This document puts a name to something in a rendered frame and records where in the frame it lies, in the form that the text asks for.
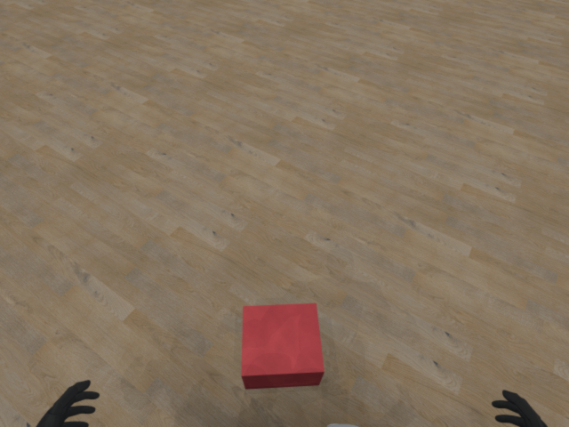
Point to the robot left hand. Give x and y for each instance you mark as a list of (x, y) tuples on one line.
[(62, 408)]

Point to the carton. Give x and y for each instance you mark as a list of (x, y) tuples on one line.
[(281, 346)]

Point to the robot right hand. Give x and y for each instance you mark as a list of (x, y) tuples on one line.
[(529, 418)]

